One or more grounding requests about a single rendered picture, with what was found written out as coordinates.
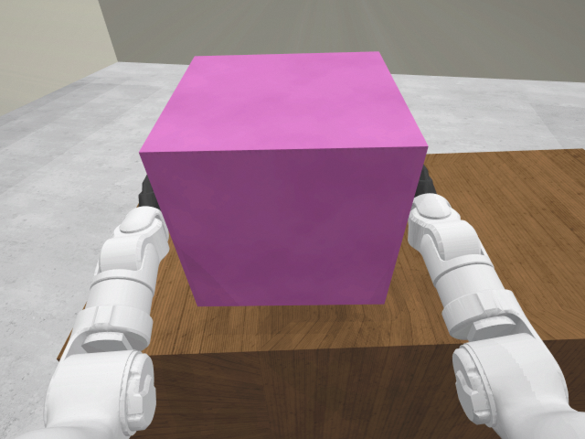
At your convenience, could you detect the robot left upper arm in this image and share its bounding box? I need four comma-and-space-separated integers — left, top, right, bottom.
15, 349, 156, 439

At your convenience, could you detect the carton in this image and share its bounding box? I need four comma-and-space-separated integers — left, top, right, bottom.
139, 51, 428, 306

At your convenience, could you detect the robot left forearm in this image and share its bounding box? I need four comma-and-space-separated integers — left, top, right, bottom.
43, 206, 169, 428

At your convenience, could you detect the robot left hand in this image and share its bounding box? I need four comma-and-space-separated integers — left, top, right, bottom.
138, 175, 161, 211

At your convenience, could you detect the pedestal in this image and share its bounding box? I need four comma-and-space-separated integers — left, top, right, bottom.
57, 148, 585, 439

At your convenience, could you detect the robot right hand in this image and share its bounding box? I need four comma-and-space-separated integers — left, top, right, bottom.
414, 164, 437, 198

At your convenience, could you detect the robot right upper arm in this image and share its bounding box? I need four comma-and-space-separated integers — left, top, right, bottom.
452, 333, 585, 439

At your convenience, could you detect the robot right forearm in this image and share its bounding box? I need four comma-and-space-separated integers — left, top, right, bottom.
408, 193, 569, 403

